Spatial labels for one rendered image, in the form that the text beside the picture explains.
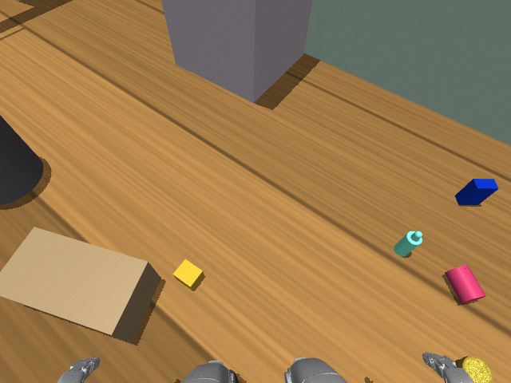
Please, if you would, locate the right robot hand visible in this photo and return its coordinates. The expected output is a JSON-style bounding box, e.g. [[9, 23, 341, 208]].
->
[[422, 353, 474, 383]]

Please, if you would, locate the left robot hand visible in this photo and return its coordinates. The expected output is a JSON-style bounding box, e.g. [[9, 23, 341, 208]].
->
[[57, 357, 100, 383]]

